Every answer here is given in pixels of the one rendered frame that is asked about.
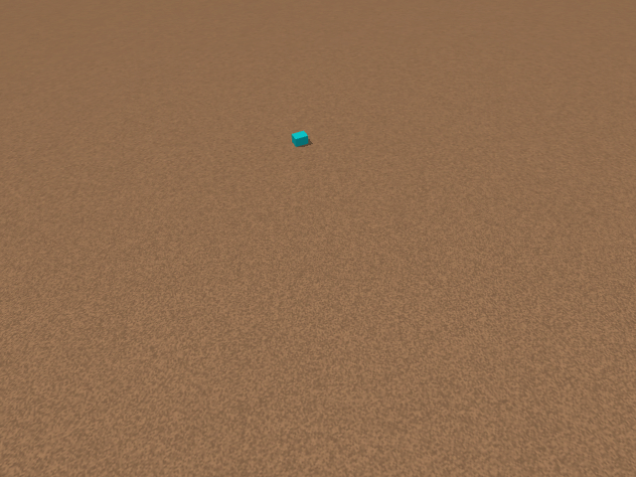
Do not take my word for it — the small box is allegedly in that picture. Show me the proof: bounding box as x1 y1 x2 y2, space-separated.
291 131 308 147

